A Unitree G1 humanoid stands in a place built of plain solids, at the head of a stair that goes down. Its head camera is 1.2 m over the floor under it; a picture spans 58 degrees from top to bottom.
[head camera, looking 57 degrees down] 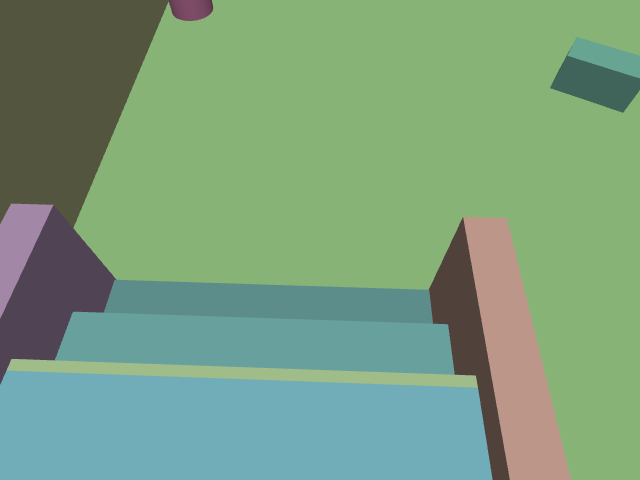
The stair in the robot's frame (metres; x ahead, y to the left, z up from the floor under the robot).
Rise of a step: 0.20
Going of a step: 0.23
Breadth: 1.30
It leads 2 degrees to the right of straight ahead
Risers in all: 3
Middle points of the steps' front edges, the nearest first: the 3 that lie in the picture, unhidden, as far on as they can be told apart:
0.36 0.22 0.00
0.59 0.21 -0.20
0.82 0.20 -0.39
